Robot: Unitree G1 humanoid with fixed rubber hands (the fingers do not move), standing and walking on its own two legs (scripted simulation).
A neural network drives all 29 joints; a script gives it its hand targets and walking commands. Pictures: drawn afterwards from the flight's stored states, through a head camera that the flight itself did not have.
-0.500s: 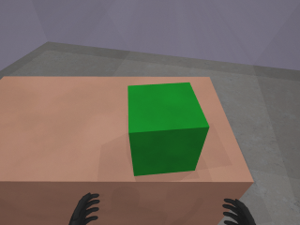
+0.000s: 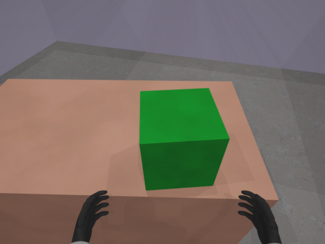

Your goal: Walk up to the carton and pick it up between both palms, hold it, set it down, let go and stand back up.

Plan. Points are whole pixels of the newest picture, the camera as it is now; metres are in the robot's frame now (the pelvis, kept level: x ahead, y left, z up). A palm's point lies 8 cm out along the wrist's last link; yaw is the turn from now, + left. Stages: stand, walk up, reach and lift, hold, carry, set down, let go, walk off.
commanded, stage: reach and lift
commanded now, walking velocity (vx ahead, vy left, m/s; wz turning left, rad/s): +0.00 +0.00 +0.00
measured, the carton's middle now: (177, 139) +0.44 -0.01 +0.00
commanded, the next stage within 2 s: none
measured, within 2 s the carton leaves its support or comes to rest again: neither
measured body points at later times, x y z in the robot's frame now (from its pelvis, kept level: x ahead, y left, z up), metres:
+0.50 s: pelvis +0.00 +0.00 +0.00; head +0.00 +0.00 +0.45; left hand +0.27 +0.20 +0.05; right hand +0.27 -0.21 +0.04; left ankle -0.02 +0.14 -0.74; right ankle -0.02 -0.14 -0.74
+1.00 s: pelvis -0.01 -0.01 +0.00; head +0.02 -0.01 +0.45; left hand +0.35 +0.20 +0.10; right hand +0.36 -0.21 +0.09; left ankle -0.02 +0.14 -0.74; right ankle -0.02 -0.14 -0.74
